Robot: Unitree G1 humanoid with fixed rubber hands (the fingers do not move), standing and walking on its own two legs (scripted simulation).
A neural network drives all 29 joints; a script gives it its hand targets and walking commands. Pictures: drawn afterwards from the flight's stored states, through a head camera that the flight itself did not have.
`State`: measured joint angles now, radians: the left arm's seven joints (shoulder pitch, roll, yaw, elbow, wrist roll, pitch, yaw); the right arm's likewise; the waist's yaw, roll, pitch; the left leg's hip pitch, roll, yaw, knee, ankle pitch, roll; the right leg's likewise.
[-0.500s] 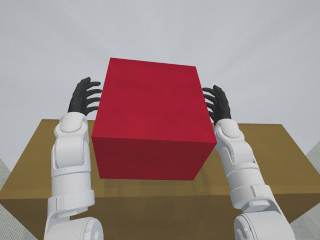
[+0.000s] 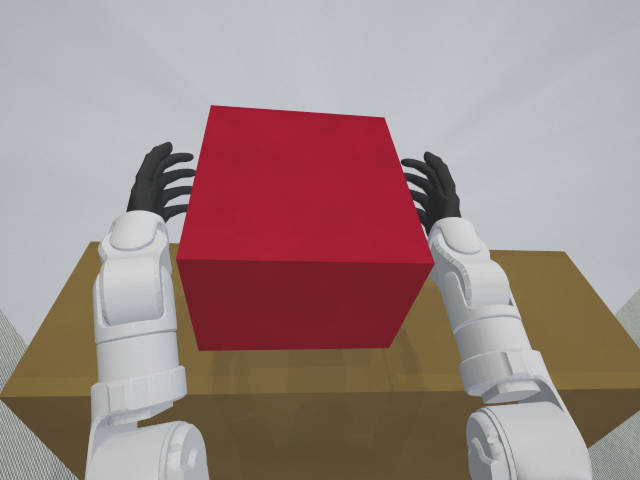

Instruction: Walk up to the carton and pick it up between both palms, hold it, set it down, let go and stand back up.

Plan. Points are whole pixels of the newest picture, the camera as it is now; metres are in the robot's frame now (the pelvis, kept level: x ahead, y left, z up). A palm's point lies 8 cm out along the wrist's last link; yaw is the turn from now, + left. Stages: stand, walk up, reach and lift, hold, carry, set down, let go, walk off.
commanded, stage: hold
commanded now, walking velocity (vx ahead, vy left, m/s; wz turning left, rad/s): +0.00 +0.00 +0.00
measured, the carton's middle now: (298, 225) +0.41 +0.01 +0.14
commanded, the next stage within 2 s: none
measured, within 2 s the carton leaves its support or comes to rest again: neither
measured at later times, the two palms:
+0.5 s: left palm (145, 219) +0.35 +0.18 +0.20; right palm (437, 221) +0.36 -0.16 +0.19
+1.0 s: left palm (144, 219) +0.35 +0.18 +0.20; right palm (436, 219) +0.36 -0.16 +0.19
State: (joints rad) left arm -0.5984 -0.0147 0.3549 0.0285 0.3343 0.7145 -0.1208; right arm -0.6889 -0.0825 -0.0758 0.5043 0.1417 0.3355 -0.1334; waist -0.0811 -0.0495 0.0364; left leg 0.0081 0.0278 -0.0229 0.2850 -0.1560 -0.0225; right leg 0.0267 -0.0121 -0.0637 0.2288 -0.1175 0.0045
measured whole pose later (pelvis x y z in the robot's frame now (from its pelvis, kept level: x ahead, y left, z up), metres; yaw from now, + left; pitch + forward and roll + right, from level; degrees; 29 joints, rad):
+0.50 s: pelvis +0.00 +0.00 +0.00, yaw +0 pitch -8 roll -1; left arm -0.56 -0.02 0.35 -0.01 0.34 0.73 -0.13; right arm -0.65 -0.08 -0.05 0.46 0.16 0.34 -0.15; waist -0.08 -0.05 0.04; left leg 0.02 0.03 -0.02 0.29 -0.16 -0.02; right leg 0.04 -0.01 -0.06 0.23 -0.12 0.01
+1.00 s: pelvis +0.00 +0.00 +0.00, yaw +0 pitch -9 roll -1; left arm -0.56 -0.01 0.36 0.00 0.34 0.72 -0.14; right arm -0.66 -0.08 -0.04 0.47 0.16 0.34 -0.16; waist -0.08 -0.06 0.04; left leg 0.03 0.03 -0.02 0.29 -0.17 -0.02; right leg 0.05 -0.01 -0.07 0.23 -0.13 0.00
